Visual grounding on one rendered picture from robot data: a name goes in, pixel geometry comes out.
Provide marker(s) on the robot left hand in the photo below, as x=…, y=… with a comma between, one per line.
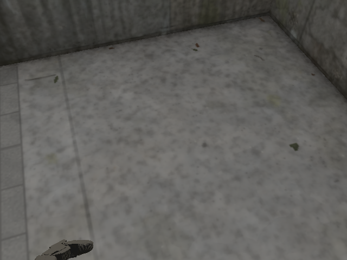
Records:
x=64, y=250

